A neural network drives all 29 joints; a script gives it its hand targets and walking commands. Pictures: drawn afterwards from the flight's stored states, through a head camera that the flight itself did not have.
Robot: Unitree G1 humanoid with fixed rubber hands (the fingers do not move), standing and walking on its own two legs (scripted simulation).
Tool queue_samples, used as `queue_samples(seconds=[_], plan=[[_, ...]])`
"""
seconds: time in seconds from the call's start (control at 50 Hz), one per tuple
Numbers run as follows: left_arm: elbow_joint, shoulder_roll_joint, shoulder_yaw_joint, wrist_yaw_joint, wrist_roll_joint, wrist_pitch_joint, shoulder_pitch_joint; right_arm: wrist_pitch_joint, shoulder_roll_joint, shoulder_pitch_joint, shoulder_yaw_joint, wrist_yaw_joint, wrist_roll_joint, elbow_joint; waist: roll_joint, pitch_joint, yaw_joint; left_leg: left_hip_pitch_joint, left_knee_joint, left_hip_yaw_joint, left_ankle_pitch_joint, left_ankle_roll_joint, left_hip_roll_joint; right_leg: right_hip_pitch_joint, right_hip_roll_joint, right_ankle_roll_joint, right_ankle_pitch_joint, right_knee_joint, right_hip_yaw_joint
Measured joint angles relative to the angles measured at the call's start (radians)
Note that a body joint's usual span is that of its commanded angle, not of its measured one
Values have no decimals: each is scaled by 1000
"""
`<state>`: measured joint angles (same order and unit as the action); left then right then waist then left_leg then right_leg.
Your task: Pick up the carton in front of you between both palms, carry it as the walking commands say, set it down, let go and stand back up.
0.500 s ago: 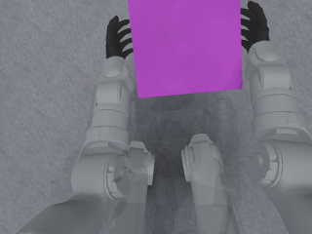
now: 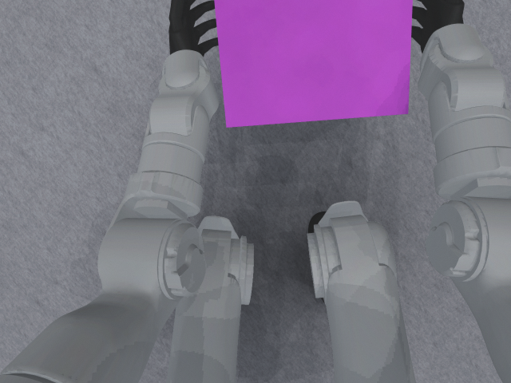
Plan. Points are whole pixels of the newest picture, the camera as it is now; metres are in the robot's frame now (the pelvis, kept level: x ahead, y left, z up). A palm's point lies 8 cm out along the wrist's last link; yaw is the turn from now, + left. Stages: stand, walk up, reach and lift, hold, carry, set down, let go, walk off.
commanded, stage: set down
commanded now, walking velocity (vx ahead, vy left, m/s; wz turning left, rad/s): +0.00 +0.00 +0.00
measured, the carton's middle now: (304, 51) +0.53 -0.10 -0.24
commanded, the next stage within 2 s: none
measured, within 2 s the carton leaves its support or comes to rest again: rests again in 0.20 s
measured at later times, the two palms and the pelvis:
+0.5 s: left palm (189, 56) +0.53 +0.05 -0.18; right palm (428, 44) +0.50 -0.25 -0.18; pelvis +0.00 +0.01 -0.01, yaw +0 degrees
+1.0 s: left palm (181, 62) +0.53 +0.07 -0.19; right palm (431, 54) +0.49 -0.26 -0.20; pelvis -0.01 +0.00 -0.02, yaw -1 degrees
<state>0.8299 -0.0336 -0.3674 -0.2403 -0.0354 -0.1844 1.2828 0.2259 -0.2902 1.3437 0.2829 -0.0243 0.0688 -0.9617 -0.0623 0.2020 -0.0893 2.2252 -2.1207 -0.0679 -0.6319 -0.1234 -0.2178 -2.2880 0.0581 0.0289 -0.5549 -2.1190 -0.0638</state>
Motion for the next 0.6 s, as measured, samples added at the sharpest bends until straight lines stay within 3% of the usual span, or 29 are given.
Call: queue_samples(seconds=[0.28,0.6], plan=[[83,-27,7,23,1,14,45,-11,-24,17,-3,39,9,-54,-26,71,0,-6,-31,17,13,25,6,24,-20,9,1,-21,2],[140,-42,-38,98,-54,41,90,-38,-41,66,23,85,32,-121,-21,98,1,-7,-55,26,6,30,23,21,-35,-7,-5,-48,13]])
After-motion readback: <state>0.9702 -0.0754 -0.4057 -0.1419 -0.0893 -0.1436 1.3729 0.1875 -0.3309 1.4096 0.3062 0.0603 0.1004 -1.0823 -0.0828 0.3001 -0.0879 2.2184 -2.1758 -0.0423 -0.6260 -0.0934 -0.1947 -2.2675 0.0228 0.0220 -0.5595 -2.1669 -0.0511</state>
